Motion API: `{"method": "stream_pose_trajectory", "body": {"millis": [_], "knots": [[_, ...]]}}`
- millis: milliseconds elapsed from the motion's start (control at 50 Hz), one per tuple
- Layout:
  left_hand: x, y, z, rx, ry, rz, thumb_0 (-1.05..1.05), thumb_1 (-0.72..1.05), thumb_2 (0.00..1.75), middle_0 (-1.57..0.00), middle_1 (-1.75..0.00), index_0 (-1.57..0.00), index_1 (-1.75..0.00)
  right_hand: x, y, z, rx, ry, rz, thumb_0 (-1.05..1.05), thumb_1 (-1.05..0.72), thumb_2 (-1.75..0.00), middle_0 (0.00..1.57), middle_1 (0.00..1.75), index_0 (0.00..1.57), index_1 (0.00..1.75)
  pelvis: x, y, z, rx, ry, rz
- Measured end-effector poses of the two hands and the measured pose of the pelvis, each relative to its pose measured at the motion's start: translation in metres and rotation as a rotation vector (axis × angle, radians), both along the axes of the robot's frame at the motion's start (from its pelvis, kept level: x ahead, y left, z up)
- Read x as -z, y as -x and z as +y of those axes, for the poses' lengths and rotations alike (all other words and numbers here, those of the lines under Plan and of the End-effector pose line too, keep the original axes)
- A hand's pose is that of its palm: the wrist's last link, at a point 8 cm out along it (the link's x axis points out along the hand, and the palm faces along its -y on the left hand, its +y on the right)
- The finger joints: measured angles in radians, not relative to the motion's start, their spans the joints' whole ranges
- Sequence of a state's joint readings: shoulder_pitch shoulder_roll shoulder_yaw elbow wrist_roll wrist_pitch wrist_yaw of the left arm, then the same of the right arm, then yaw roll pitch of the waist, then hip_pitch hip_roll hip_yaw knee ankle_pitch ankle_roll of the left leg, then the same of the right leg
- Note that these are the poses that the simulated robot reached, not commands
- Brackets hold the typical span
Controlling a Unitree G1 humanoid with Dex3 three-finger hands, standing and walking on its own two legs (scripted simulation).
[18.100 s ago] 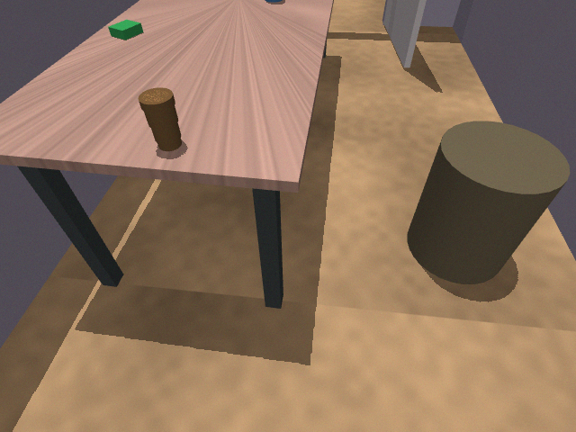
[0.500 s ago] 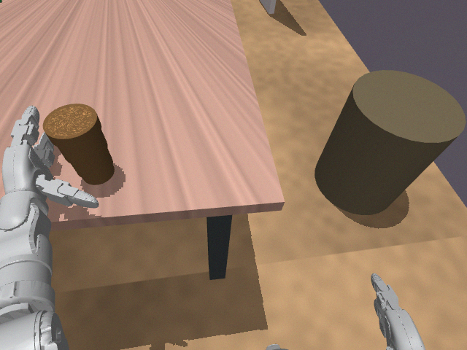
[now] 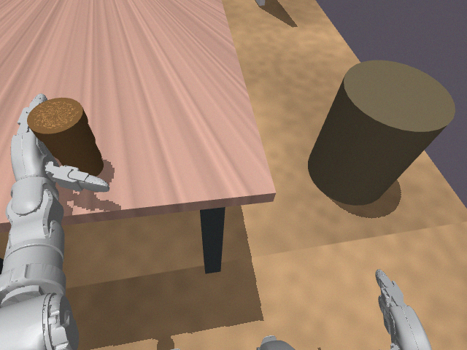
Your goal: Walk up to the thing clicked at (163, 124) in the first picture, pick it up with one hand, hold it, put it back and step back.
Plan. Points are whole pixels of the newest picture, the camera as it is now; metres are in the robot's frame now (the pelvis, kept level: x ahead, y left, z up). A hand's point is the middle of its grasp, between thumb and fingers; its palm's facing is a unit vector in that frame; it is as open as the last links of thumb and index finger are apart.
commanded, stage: close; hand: left
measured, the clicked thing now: (73, 144) +0.46 +0.22 +0.09
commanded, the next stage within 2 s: settle in 0.58 s
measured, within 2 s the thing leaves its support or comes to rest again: leaves its support in 0.82 s
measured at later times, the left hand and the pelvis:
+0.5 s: hand (78, 144) +0.47 +0.22 +0.08, palm faces +0.21 -0.98 +0.00, open 9.3 cm; pelvis +0.01 +0.01 +0.00, yaw +0 degrees
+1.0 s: hand (67, 133) +0.47 +0.23 +0.11, palm faces +0.21 -0.98 -0.02, open 9.0 cm; pelvis +0.01 +0.00 +0.01, yaw +0 degrees
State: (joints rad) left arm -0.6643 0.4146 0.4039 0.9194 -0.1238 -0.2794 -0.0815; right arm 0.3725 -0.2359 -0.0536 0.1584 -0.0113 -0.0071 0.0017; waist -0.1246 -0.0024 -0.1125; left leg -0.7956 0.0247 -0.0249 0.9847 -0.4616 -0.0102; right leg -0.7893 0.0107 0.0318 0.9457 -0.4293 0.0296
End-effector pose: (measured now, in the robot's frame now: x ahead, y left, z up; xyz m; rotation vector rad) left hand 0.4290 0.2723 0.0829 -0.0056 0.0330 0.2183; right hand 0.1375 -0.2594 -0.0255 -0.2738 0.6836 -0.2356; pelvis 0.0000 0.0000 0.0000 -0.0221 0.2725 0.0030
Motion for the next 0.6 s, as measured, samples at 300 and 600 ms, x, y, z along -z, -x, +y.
{"method": "stream_pose_trajectory", "body": {"millis": [300, 600], "knots": [[-0.003, -0.018, 0.005, 0.010, 0.003, 0.009, -0.01, -0.39, 0.25, -0.59, -0.41, -0.60, -0.40, -0.001, -0.001, 0.006, -0.024, 0.007, 0.015, -0.01, 0.51, -0.05, 0.05, 0.05, 0.06, 0.05, 0.001, -0.001, 0.004, -0.004, 0.010, 0.026], [0.001, -0.007, -0.002, 0.000, 0.001, -0.015, -0.01, -0.15, 0.70, -0.90, -0.81, -0.84, -0.79, 0.001, -0.006, 0.007, -0.014, -0.015, 0.011, -0.01, 0.51, -0.05, 0.05, 0.05, 0.06, 0.05, 0.002, -0.005, 0.004, 0.002, 0.003, 0.019]]}}
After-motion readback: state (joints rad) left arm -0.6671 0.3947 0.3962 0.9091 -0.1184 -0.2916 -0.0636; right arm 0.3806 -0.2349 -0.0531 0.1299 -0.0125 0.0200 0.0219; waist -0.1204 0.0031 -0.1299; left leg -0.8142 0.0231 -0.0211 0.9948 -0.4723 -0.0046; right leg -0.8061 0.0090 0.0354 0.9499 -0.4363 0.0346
